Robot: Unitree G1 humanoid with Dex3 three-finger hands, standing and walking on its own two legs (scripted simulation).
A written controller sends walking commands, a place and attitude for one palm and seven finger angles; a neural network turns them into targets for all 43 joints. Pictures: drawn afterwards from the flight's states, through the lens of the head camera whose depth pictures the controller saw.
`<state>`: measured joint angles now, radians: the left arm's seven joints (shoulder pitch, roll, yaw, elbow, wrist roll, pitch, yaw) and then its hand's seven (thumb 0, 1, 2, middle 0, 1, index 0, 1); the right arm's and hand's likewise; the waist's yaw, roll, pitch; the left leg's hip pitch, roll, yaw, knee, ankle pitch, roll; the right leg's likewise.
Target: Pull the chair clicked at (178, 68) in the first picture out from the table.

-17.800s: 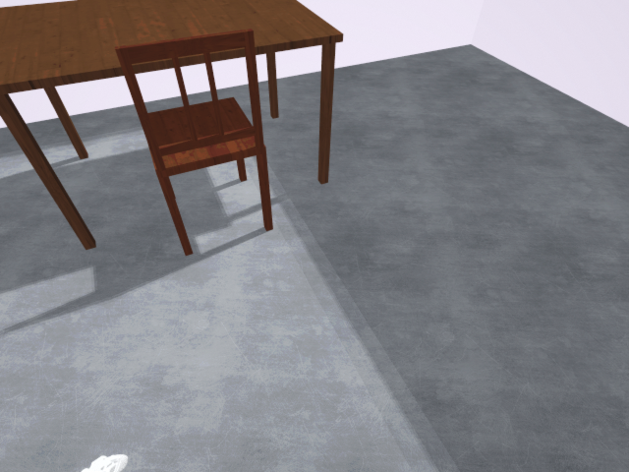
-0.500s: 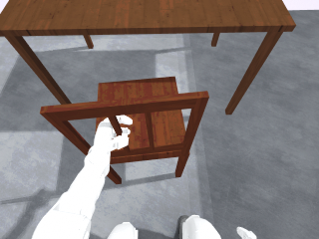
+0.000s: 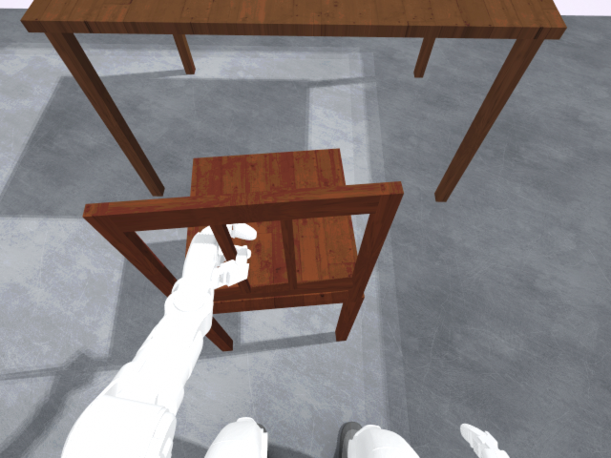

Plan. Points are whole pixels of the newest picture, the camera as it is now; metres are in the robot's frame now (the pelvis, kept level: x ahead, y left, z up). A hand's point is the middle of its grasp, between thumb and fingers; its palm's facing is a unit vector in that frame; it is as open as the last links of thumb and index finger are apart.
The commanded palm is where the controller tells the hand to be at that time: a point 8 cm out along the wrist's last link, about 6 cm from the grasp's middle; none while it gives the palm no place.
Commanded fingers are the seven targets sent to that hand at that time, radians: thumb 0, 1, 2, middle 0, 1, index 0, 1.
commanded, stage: step backward, pulling the chair out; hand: left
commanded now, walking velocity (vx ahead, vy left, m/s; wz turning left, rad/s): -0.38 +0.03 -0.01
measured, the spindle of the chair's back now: (234, 261) +0.39 +0.14 -0.10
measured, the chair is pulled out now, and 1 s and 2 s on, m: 0.36 0.59 0.62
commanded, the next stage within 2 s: stop walking, hand still on the chair in 0.56 s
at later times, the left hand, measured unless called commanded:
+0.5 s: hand (225, 341) +0.25 +0.13 -0.06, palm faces -0.01 -0.98 -0.21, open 5.0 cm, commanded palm +0.24 +0.18 -0.06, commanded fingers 0.00 0.90 0.90 -0.50 -1.45 -0.50 -1.45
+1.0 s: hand (194, 435) +0.14 +0.15 -0.05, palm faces +0.04 -0.98 -0.18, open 5.0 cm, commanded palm +0.12 +0.20 -0.04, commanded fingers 0.00 0.90 0.90 -0.50 -1.45 -0.50 -1.45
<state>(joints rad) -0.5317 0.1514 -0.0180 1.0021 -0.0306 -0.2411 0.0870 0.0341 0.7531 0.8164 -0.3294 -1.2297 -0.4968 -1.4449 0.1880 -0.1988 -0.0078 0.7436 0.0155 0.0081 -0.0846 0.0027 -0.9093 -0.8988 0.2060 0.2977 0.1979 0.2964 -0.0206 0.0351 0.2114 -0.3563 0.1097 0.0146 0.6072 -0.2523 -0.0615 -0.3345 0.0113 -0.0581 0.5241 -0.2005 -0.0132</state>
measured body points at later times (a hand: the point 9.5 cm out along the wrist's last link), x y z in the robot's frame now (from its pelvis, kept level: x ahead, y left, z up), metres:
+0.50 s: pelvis -0.13 +0.00 -0.01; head -0.04 -0.01 +0.43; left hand +0.25 +0.18 -0.04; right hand -0.04 -0.27 -0.14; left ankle -0.07 +0.15 -0.72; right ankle -0.02 -0.12 -0.73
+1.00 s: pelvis -0.18 +0.00 +0.00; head -0.13 +0.00 +0.45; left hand +0.14 +0.20 -0.04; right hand -0.08 -0.24 -0.12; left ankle -0.15 +0.14 -0.73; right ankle -0.17 -0.14 -0.73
